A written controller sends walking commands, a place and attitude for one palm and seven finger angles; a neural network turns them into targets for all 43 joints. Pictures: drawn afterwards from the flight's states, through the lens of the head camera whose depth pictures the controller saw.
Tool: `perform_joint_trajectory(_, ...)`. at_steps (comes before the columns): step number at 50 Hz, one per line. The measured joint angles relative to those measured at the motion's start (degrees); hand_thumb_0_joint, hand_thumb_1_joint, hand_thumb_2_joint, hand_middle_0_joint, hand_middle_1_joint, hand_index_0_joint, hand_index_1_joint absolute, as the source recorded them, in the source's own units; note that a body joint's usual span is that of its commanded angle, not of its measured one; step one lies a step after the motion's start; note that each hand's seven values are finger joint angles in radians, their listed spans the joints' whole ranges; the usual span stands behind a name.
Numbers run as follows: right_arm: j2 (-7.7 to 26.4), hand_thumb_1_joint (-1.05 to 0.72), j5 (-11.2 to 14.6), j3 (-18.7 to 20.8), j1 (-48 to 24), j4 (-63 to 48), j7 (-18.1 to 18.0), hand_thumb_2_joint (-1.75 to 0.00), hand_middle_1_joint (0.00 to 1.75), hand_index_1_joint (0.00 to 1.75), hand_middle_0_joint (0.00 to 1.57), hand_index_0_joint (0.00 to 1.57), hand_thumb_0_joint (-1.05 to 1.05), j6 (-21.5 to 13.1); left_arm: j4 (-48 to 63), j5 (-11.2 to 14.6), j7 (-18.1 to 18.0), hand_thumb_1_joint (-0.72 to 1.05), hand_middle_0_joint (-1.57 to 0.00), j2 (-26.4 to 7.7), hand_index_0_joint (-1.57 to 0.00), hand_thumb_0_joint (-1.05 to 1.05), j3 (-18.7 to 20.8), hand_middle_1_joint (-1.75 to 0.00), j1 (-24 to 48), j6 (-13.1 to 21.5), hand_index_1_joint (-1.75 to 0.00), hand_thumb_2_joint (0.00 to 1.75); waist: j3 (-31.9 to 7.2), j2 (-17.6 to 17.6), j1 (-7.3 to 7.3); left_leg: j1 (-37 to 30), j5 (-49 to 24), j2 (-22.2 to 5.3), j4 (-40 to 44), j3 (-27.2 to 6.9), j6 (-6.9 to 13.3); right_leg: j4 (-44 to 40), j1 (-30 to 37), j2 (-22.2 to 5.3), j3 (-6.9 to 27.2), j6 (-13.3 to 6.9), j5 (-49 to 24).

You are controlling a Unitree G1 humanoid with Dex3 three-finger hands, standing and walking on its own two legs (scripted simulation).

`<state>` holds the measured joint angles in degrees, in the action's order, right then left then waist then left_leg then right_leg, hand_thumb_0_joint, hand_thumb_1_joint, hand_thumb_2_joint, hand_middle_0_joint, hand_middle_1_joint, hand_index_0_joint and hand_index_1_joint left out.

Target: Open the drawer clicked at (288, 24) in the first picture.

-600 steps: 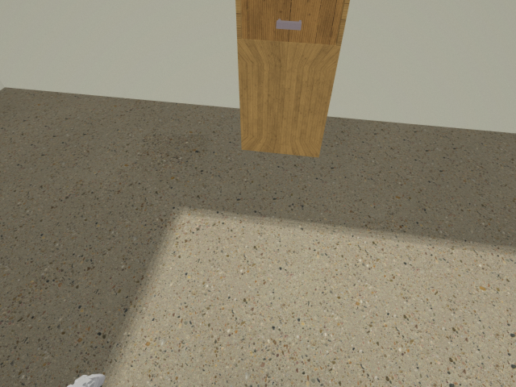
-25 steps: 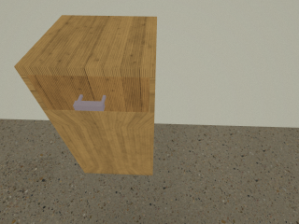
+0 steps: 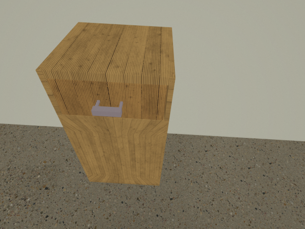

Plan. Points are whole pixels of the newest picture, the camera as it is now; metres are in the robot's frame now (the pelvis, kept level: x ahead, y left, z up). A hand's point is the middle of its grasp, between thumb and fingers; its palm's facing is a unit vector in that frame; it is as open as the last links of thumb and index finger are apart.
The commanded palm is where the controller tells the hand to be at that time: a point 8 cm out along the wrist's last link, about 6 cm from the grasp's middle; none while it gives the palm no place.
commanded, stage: come to a stop and stand still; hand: left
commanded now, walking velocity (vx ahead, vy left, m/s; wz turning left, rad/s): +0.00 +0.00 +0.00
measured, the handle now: (108, 107) +0.53 +0.20 -0.01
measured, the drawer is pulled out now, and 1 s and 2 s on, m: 0.00 0.00 0.00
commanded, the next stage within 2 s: look again from close up in 0.12 s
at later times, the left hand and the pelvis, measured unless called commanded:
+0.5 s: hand out of the picture -0.02 +0.16 -0.18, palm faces +0.02 -0.99 -0.15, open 7.4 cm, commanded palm none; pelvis +0.01 +0.01 +0.00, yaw -1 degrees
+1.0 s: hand out of the picture +0.12 +0.20 -0.10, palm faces -0.09 -0.79 -0.61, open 7.4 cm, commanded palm +0.12 +0.21 -0.05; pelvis +0.00 -0.01 -0.01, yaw +1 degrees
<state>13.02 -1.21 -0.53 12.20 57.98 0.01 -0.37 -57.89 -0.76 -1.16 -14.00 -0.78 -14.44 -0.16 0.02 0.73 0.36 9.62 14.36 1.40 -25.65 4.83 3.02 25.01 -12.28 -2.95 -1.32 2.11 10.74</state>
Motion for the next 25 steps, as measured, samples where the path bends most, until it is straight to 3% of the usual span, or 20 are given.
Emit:
perform_joint_trajectory(15, -3.3, -0.91, 0.6, 0.0, 2.3, 5.2, -0.6, -0.9, 0.3, 0.3, 0.2, 0.2, 0.0, 0.2, -5.0, 0.1, -0.7, 0.91, -0.2, 5.2, -0.2, 0.0, -0.7, -0.3, -4.8, 0.2, -0.3, 0.9, 1.7, 0.3, 0.19, -1.5, -0.5, 0.6, 1.9, 0.4, 0.5, -1.7, 1.3, -0.4, 0.5, 0.6, -0.5)
perform_joint_trajectory(25, -4.8, -0.91, 0.7, 0.3, 4.8, 7.1, -1.1, -0.9, 0.3, 0.3, 0.2, 0.2, 0.0, 0.1, -6.1, 0.0, -1.1, 0.91, -0.2, 6.7, -0.2, 0.0, -0.2, -0.3, -5.1, 0.5, -0.3, 0.9, 1.5, 0.4, -0.16, -2.1, -0.5, 0.6, 2.2, 0.6, 0.5, -1.8, 1.6, -0.4, 0.7, 0.6, -0.5)
